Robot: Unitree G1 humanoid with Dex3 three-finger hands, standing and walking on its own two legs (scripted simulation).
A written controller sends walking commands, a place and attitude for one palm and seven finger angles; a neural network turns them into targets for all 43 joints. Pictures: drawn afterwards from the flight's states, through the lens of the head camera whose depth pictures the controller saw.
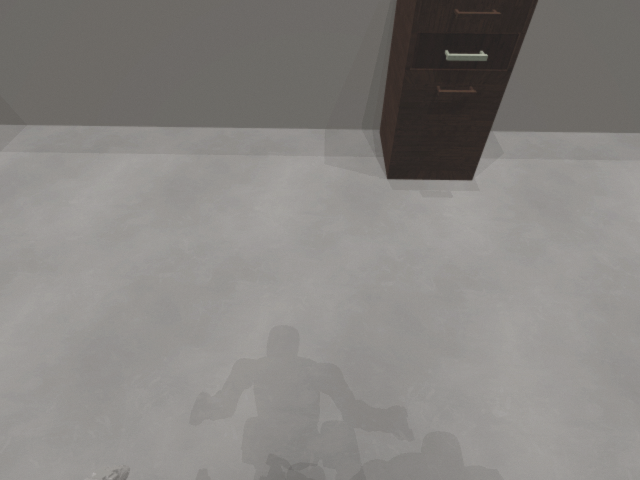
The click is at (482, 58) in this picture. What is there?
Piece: drawer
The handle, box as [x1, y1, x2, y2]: [445, 50, 487, 60]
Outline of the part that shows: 445,50 447,60 486,60 487,55 482,51 480,51 478,54 449,54 447,50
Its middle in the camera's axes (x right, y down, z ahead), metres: +0.56 -0.72 +1.51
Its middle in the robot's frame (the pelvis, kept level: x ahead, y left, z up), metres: +1.62 -0.49 -0.13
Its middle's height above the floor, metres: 0.64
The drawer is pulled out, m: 0.00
